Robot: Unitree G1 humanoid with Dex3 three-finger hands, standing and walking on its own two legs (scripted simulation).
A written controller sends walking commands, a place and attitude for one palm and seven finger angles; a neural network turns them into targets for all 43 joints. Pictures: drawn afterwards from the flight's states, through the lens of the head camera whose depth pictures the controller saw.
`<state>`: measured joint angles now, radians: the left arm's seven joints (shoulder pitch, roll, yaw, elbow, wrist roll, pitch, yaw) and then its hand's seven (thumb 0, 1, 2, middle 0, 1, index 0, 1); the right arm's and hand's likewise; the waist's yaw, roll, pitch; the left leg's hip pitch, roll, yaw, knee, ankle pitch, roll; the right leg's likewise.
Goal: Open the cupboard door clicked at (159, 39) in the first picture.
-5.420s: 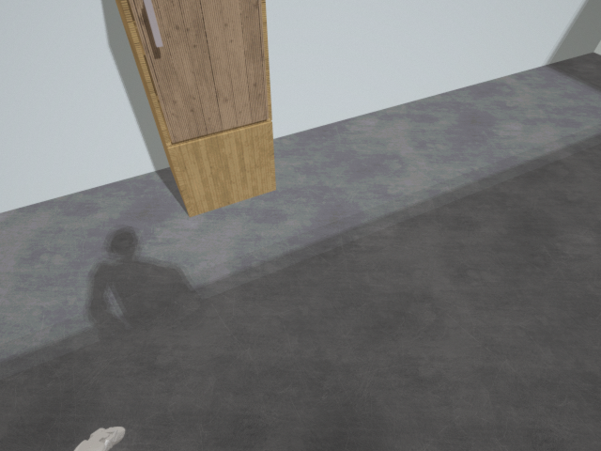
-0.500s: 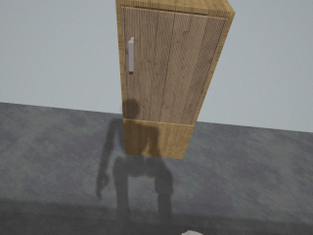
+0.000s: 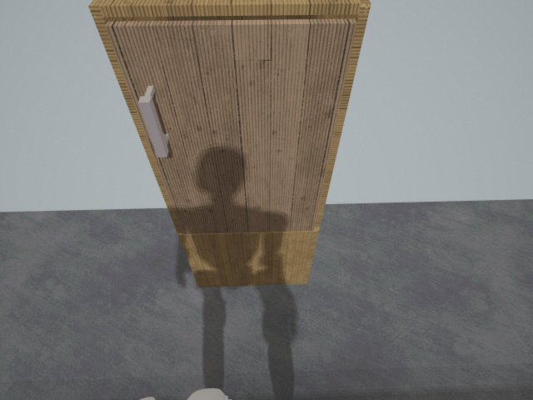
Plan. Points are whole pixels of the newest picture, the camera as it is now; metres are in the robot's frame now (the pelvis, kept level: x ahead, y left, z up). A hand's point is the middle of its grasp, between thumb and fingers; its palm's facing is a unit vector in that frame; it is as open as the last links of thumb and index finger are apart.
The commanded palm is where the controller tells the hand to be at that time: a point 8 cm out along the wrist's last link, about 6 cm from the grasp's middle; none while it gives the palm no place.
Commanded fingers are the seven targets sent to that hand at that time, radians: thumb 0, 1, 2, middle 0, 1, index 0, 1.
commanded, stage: come to a stop and stand still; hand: left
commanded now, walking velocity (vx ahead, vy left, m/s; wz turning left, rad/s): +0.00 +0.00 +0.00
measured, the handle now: (156, 122) +0.57 +0.22 +0.09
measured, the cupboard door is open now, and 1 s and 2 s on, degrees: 0 0 0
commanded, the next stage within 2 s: look again from close up in 1.40 s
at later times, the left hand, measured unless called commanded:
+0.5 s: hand out of the picture +0.07 +0.20 -0.17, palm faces +0.01 -0.97 -0.26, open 7.4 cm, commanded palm none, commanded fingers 0.00 0.90 0.90 -0.20 -0.30 -0.20 -0.30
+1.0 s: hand out of the picture +0.03 +0.18 -0.17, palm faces +0.05 -0.97 -0.22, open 7.4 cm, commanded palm none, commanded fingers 0.00 0.90 0.90 -0.20 -0.30 -0.20 -0.30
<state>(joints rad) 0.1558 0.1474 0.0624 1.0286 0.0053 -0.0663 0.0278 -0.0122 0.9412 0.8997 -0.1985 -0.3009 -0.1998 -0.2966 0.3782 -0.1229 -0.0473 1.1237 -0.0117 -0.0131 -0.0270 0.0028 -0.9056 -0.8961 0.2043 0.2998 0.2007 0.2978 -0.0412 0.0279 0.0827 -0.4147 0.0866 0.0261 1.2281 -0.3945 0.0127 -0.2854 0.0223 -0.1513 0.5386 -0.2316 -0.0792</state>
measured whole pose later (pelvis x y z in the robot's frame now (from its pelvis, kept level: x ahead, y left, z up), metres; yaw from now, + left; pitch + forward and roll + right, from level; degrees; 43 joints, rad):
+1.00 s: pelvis +0.01 -0.01 +0.01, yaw -1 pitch -1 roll +1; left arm 0.24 0.18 0.04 1.09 0.01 0.01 0.03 0.01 0.92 0.90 -0.20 -0.30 -0.20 -0.30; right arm 0.22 -0.18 -0.03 1.10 -0.01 0.02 -0.03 0.00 -0.91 -0.90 0.20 0.30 0.20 0.30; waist 0.03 -0.01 0.06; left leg -0.15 0.02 0.06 0.45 -0.30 -0.01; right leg -0.22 -0.04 -0.07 0.51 -0.27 0.00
